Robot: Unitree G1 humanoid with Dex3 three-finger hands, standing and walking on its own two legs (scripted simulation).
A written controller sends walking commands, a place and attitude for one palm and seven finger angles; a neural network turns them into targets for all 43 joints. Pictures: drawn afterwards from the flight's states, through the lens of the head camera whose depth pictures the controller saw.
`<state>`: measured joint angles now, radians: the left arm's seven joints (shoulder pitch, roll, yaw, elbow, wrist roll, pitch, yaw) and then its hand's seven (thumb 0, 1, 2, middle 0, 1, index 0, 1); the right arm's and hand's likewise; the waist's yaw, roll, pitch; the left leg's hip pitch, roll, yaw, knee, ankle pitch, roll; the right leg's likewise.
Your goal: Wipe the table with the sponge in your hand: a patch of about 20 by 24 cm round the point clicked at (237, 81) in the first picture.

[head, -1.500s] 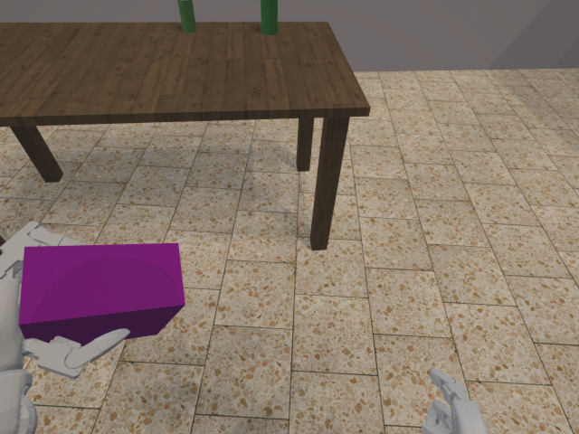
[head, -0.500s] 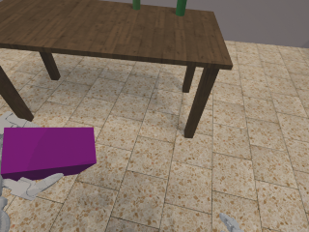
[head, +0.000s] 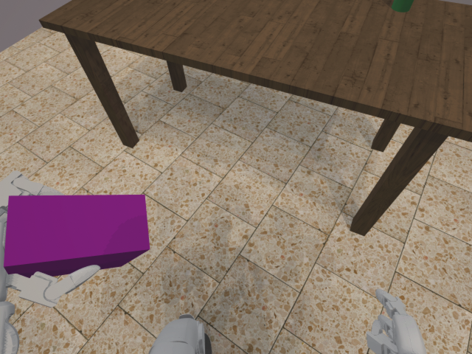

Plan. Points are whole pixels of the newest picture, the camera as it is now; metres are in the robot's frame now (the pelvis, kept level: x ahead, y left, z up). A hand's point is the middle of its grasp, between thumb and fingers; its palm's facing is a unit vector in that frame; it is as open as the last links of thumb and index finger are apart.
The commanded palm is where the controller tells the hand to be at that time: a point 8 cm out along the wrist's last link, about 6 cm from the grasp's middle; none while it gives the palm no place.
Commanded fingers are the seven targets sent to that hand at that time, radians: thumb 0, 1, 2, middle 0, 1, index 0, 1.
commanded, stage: walk to a spot facing it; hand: left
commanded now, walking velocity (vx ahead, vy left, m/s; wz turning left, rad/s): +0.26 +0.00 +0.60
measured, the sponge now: (97, 237) +0.24 +0.19 +0.14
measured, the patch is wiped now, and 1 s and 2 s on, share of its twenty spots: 0.00 0.00 0.00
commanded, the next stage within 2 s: none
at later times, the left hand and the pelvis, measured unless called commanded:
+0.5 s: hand (68, 188) +0.28 +0.23 +0.18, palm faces +0.63 -0.60 -0.49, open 10.7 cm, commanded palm +0.23 +0.25 +0.17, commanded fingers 0.00 0.10 1.30 -1.20 -1.60 -1.20 -1.60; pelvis +0.16 -0.07 -0.02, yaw +16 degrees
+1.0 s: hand (53, 224) +0.24 +0.24 +0.16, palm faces +0.78 -0.49 -0.38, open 10.7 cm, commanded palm +0.17 +0.24 +0.17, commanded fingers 0.00 0.10 1.30 -1.20 -1.60 -1.20 -1.60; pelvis +0.18 -0.09 -0.02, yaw +32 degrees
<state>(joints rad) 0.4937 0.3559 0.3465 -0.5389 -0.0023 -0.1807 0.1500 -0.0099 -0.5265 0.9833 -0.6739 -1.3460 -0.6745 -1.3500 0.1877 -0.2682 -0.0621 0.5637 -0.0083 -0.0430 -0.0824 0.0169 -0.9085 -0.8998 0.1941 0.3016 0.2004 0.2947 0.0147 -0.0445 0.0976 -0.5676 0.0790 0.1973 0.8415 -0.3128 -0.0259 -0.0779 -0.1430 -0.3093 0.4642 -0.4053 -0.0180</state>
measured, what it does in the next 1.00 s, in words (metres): walks ahead, turning left: left foot, then right foot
